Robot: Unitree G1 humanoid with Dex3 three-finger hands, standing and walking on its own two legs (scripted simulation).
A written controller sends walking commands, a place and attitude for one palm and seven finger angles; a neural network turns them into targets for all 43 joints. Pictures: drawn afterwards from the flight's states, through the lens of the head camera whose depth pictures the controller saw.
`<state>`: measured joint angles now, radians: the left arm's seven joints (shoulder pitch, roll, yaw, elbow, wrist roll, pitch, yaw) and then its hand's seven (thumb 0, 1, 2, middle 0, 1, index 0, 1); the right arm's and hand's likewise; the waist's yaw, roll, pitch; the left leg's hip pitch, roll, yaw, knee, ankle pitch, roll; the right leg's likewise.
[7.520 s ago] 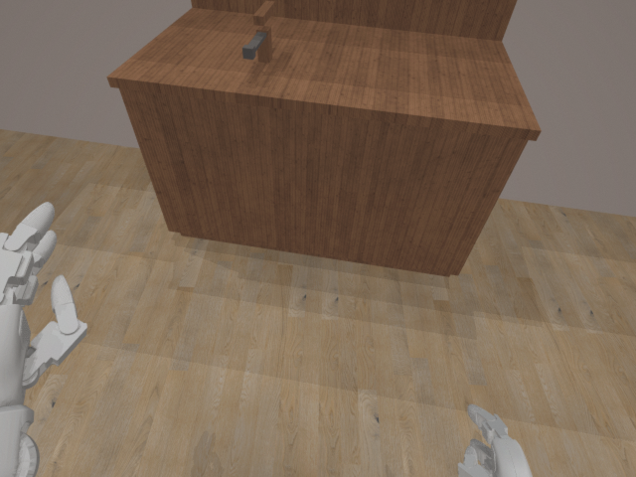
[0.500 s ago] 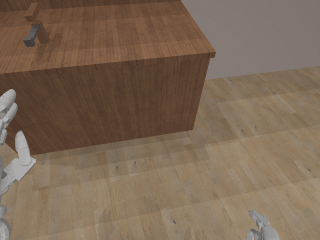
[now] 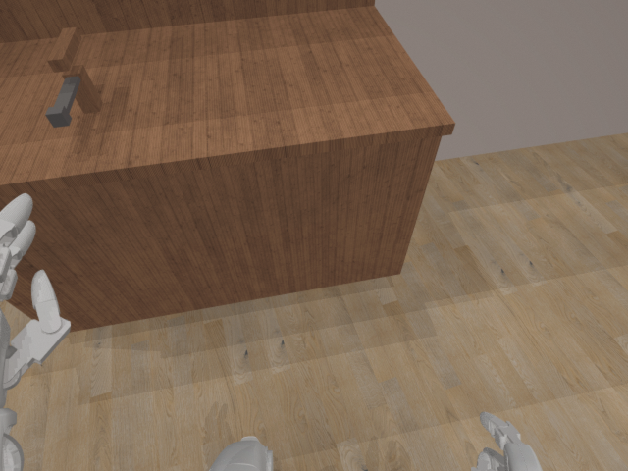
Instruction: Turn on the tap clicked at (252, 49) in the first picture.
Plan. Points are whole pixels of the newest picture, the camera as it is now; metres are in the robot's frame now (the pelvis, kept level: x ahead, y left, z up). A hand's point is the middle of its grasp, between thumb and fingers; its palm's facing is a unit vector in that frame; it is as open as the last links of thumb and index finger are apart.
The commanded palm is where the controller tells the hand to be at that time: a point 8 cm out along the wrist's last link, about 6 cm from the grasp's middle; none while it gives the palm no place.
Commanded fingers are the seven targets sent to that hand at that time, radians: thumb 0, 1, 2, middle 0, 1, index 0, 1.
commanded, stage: take the last steps up to it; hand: left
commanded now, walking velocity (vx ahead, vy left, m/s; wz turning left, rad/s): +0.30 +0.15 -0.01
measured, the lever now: (58, 116) +0.67 +0.53 +0.05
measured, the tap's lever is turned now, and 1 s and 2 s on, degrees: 0 0 0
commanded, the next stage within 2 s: come to a stop and stand still in 0.98 s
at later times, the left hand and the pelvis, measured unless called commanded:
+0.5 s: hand (56, 225) +0.32 +0.29 +0.17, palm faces +0.41 -0.80 -0.45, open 7.4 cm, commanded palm +0.27 +0.34 +0.18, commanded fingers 0.00 0.90 0.90 -0.20 -0.30 -0.20 -0.30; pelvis +0.10 +0.06 -0.01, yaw -1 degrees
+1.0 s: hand (40, 167) +0.40 +0.35 +0.17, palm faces +0.36 -0.80 -0.48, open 7.4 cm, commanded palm +0.35 +0.40 +0.18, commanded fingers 0.00 0.90 0.90 -0.20 -0.30 -0.20 -0.30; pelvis +0.18 +0.13 -0.02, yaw -2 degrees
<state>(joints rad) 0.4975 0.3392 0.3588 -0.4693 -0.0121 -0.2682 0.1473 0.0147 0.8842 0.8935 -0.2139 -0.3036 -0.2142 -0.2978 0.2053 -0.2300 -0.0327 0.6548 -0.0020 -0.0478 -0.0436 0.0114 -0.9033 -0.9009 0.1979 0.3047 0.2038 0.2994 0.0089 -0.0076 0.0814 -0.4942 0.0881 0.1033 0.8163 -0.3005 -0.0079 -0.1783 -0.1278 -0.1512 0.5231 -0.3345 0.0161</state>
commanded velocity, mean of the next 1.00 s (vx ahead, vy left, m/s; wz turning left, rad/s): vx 0.22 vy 0.14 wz -0.01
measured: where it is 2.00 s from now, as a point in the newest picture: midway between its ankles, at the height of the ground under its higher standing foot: outside the picture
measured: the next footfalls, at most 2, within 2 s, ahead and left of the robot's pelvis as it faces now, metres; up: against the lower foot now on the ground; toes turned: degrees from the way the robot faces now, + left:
left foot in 0.10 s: +0.15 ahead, +0.17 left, +0.00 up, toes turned +8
right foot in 0.38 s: +0.14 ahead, -0.05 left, +0.00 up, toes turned -11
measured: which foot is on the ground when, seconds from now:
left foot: up 0.00-0.08, down 0.10-0.40, up 0.42-0.68, down 0.70-0.98, up 1.00-1.00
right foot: down 0.00-0.10, up 0.12-0.36, down 0.38-0.70, up 0.72-0.94, down 0.96-1.00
